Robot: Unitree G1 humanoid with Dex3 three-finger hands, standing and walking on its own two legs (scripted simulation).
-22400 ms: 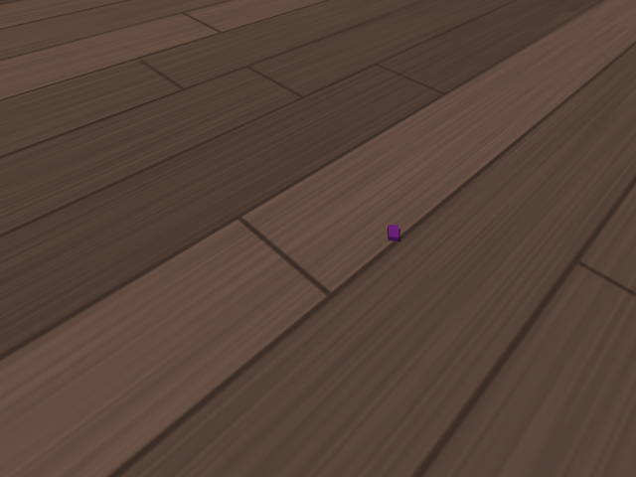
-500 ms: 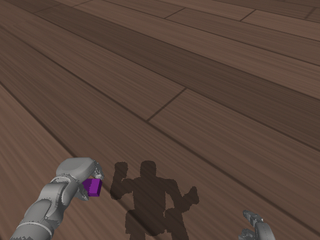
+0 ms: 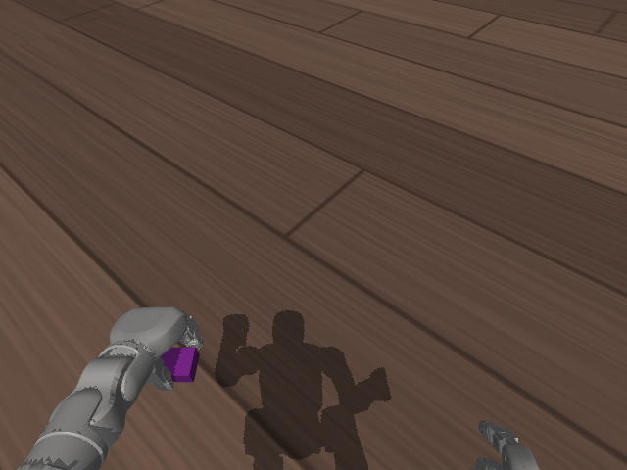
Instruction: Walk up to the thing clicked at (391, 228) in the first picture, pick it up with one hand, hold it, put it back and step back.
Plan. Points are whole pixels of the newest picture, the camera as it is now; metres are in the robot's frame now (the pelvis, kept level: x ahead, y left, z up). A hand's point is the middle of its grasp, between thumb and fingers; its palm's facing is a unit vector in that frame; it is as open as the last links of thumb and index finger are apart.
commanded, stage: crouch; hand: left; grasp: from above
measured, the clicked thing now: (170, 364) +0.30 +0.22 -0.08
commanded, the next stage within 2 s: lower in 1.92 s
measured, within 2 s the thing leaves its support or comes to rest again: neither
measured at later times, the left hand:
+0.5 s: hand (190, 390) +0.31 +0.22 -0.20, palm faces -0.43 +0.05 -0.90, open 7.0 cm
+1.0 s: hand (221, 417) +0.33 +0.23 -0.44, palm faces -0.46 +0.03 -0.89, open 7.0 cm
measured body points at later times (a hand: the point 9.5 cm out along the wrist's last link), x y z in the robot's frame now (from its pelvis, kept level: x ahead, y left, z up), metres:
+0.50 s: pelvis -0.03 +0.00 -0.09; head +0.07 +0.01 +0.35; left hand +0.32 +0.22 -0.15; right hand +0.07 -0.28 -0.21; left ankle +0.00 +0.13 -0.73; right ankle +0.03 -0.13 -0.73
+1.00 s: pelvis -0.07 +0.01 -0.28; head +0.13 +0.04 +0.12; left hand +0.35 +0.22 -0.39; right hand +0.01 -0.26 -0.41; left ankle +0.00 +0.13 -0.73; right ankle +0.02 -0.13 -0.73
